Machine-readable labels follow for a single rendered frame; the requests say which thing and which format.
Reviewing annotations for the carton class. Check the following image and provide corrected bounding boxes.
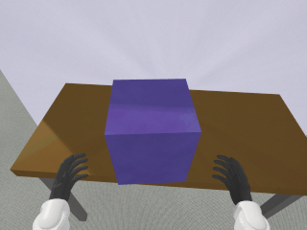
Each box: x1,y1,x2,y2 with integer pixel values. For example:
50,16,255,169
105,79,201,185

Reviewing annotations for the left robot hand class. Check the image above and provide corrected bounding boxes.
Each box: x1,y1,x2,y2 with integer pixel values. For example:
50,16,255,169
49,153,88,201

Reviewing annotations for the right robot hand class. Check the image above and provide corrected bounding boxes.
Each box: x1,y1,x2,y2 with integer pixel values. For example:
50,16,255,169
212,154,252,205

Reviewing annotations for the left robot forearm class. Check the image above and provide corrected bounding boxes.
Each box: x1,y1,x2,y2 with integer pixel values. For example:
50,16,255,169
33,198,70,230

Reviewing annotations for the right robot forearm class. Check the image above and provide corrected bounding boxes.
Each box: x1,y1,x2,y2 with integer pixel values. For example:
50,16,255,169
232,200,271,230

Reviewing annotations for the table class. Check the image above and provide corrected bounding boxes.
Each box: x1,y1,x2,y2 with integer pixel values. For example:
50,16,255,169
10,82,307,221

